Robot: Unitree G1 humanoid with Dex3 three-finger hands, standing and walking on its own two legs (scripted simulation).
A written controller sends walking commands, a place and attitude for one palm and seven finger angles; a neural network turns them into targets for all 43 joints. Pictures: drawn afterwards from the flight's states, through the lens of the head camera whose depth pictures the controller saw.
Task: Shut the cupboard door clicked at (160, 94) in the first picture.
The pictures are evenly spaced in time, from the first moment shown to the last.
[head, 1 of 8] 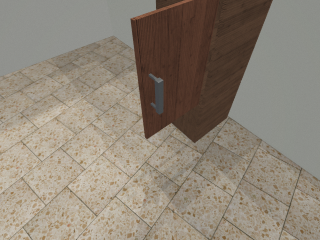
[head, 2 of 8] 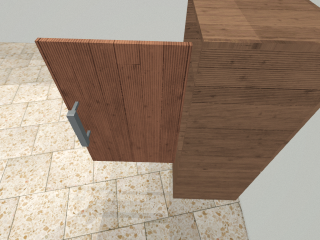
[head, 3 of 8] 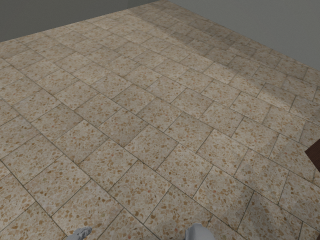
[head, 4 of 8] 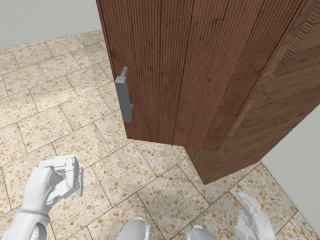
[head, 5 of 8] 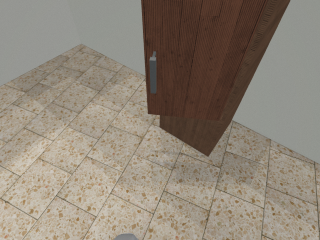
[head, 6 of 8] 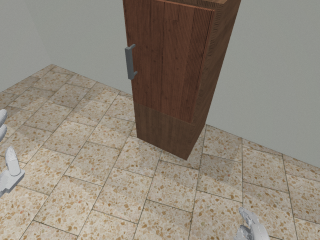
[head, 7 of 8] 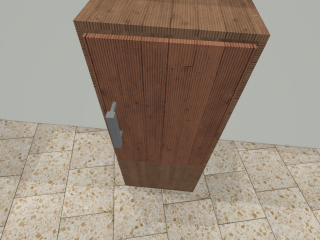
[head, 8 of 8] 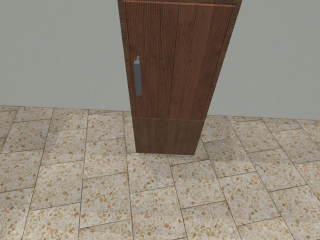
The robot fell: no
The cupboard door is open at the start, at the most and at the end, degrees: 90 90 0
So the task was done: yes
